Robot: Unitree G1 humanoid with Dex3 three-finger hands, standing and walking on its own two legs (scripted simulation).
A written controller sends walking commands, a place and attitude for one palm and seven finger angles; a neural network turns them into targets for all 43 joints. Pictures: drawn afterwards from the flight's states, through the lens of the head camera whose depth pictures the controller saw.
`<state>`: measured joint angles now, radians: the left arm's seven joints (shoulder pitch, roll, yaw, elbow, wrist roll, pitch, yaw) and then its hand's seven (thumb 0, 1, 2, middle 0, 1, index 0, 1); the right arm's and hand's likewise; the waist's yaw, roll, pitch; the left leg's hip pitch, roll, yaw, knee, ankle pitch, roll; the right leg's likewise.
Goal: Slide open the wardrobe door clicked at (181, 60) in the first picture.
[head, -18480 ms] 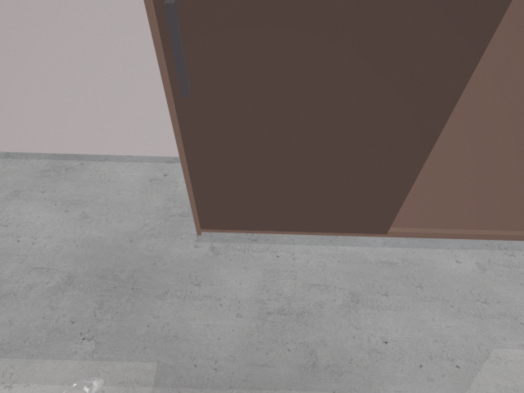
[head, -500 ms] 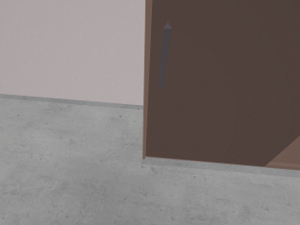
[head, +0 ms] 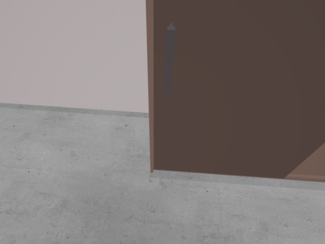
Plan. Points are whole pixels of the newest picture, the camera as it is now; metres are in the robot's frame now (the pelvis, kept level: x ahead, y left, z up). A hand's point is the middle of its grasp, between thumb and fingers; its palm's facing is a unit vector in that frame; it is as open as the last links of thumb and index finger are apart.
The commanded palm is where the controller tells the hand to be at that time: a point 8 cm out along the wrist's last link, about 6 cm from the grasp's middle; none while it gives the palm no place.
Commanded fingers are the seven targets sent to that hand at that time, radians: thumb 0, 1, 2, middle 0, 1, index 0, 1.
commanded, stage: look again from close up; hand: left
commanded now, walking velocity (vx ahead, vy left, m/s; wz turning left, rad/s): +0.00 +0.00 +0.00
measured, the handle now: (169, 61) +0.65 +0.02 +0.11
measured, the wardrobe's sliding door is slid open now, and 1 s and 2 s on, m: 0.00 0.00 0.00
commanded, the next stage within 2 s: raise the hand with hooked fingers in 1.34 s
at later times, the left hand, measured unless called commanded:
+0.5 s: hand out of the picture +0.00 +0.14 -0.18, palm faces +0.06 -0.99 -0.15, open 7.3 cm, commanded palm none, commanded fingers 0.00 0.90 0.90 -0.20 -0.30 -0.20 -0.30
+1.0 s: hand out of the picture +0.01 +0.13 -0.18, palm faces +0.07 -0.98 -0.16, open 7.3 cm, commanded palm none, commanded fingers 0.00 0.90 0.90 -0.20 -0.30 -0.20 -0.30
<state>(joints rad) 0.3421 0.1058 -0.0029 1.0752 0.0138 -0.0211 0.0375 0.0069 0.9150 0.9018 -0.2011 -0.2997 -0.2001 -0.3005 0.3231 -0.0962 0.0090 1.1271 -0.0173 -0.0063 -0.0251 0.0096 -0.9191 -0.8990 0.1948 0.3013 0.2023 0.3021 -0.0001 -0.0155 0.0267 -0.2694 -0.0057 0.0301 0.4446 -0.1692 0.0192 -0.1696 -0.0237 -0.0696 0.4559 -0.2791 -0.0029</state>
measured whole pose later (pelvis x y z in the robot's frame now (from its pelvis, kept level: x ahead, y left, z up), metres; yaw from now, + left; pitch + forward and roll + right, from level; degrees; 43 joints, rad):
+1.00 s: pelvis +0.04 -0.02 +0.00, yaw +0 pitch -1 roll +1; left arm 0.35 0.12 0.00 1.10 0.01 -0.02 0.04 0.01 0.91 0.90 -0.20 -0.30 -0.20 -0.30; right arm 0.29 -0.13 0.01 1.15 -0.02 -0.01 -0.04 0.01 -0.93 -0.90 0.20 0.30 0.20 0.30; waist 0.01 -0.02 0.03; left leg -0.20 0.01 0.02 0.43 -0.22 -0.01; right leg -0.09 -0.01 -0.08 0.42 -0.32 -0.02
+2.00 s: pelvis -0.02 -0.02 -0.07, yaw +1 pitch +8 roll -2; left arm 0.48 0.21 0.13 -0.04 -0.24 -0.40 -0.21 0.02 0.45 0.71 -0.24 -0.59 -0.24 -0.59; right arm 0.17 -0.23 -0.01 0.47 0.01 -0.19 -0.07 0.01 -0.91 -0.90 0.20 0.30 0.20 0.30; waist 0.04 0.00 -0.10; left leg -0.75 0.04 -0.03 1.02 -0.41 -0.01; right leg -0.61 0.01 -0.12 1.00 -0.52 -0.04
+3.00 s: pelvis -0.01 +0.00 -0.01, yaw +1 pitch -1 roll -2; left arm -0.02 0.44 0.42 0.17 -0.35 -0.02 -0.46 -0.01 -0.49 0.31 -0.30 -1.20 -0.30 -1.20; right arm 0.22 -0.25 0.09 0.61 0.05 -0.25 -0.12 0.01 -0.90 -0.90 0.20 0.30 0.21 0.30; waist 0.05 0.04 -0.01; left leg -0.36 0.02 0.00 0.62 -0.24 0.02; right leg -0.22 0.00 -0.10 0.57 -0.33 -0.01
